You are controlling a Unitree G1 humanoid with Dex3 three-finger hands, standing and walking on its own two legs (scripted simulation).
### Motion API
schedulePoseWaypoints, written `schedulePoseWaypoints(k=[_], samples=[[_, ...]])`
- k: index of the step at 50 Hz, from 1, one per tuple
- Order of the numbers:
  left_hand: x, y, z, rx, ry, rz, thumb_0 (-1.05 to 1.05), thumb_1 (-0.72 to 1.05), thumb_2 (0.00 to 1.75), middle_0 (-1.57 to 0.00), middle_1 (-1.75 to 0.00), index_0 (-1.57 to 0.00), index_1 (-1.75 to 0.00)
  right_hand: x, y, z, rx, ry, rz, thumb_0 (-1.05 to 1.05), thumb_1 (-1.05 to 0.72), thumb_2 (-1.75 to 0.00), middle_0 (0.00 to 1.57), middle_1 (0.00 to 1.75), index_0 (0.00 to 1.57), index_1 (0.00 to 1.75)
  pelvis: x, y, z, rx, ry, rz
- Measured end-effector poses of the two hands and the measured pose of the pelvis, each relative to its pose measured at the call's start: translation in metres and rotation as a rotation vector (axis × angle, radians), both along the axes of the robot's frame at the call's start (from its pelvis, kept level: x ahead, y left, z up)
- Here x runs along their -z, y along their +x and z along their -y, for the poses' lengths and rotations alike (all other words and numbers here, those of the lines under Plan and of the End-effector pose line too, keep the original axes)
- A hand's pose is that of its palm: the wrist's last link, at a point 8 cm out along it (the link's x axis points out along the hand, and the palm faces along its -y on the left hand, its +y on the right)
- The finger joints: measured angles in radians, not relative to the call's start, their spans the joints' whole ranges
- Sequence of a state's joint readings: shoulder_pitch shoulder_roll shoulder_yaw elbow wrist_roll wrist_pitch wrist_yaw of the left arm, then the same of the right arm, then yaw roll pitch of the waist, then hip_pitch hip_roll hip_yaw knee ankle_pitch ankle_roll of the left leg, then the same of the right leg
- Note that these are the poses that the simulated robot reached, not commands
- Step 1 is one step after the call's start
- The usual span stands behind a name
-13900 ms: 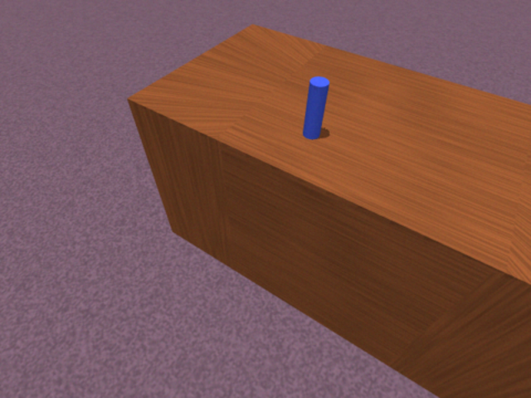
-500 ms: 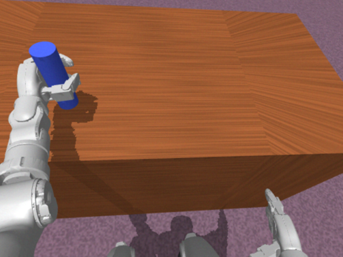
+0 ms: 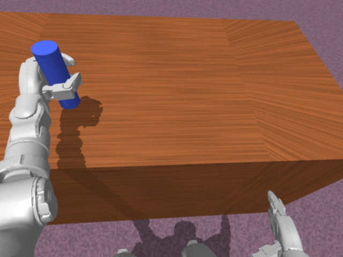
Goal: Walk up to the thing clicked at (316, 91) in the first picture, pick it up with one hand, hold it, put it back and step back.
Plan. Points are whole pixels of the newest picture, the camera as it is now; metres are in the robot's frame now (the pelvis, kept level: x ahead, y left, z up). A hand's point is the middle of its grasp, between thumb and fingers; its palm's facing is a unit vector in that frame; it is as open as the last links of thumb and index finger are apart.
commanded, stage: lift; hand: left
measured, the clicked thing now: (59, 78) +0.49 +0.20 +0.12
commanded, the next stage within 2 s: hold in 1.56 s
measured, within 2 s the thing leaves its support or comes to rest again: neither
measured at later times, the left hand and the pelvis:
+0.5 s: hand (52, 69) +0.45 +0.18 +0.18, palm faces +0.08 -1.00 -0.02, open 6.0 cm; pelvis +0.01 +0.00 +0.02, yaw +0 degrees
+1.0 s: hand (27, 74) +0.38 +0.18 +0.24, palm faces +0.10 -0.99 -0.03, open 6.0 cm; pelvis +0.00 +0.00 +0.03, yaw +2 degrees
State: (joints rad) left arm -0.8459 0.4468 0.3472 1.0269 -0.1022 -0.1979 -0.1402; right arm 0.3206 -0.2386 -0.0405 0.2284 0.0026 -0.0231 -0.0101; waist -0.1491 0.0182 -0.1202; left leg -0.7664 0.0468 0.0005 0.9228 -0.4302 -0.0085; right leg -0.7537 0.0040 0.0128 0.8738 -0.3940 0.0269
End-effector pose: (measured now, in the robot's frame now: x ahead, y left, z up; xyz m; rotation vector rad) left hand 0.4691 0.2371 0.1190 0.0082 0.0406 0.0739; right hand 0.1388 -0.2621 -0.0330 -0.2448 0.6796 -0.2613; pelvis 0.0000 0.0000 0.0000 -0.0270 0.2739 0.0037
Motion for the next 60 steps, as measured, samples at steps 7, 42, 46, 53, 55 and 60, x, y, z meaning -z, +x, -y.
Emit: schedulePoseWaypoints(k=[7,42,46,53,55,60], samples=[[-0.008,-0.003,0.000,0.008,-0.001,0.008,-0.01,0.05,1.17,-0.95,-1.14,-0.97,-1.15,-0.003,0.001,0.005,0.017,-0.005,0.006,-0.01,0.53,-0.05,0.06,0.05,0.06,0.05,-0.004,0.002,-0.001,0.002,0.001,0.012],[-0.104,-0.096,0.003,-0.007,0.024,0.093,-0.01,0.04,1.18,-0.96,-1.13,-0.98,-1.14,-0.005,0.018,-0.008,0.001,0.091,0.092,-0.01,0.55,-0.05,0.05,0.05,0.05,0.05,-0.027,0.007,0.002,-0.021,0.021,0.197],[-0.112,-0.108,0.004,-0.015,0.020,0.091,-0.01,0.04,1.18,-0.96,-1.13,-0.98,-1.14,-0.004,0.017,-0.011,-0.011,0.101,0.096,-0.01,0.55,-0.05,0.06,0.05,0.05,0.05,-0.029,0.004,0.003,-0.025,0.023,0.215],[-0.125,-0.123,0.005,-0.016,0.024,0.091,-0.01,0.04,1.18,-0.96,-1.13,-0.98,-1.14,-0.005,0.015,-0.011,-0.016,0.105,0.115,-0.01,0.55,-0.05,0.06,0.05,0.05,0.05,-0.032,0.000,0.003,-0.028,0.026,0.241],[-0.127,-0.126,0.006,-0.013,0.017,0.087,-0.01,0.04,1.18,-0.96,-1.13,-0.98,-1.14,-0.005,0.014,-0.012,-0.020,0.106,0.117,-0.01,0.55,-0.05,0.05,0.05,0.05,0.05,-0.033,-0.001,0.003,-0.029,0.027,0.246],[-0.134,-0.134,0.006,-0.024,0.012,0.086,-0.01,0.05,1.18,-0.96,-1.13,-0.98,-1.14,-0.008,0.014,-0.011,-0.023,0.108,0.135,-0.01,0.54,-0.05,0.05,0.05,0.05,0.05,-0.034,-0.004,0.003,-0.030,0.028,0.260]])
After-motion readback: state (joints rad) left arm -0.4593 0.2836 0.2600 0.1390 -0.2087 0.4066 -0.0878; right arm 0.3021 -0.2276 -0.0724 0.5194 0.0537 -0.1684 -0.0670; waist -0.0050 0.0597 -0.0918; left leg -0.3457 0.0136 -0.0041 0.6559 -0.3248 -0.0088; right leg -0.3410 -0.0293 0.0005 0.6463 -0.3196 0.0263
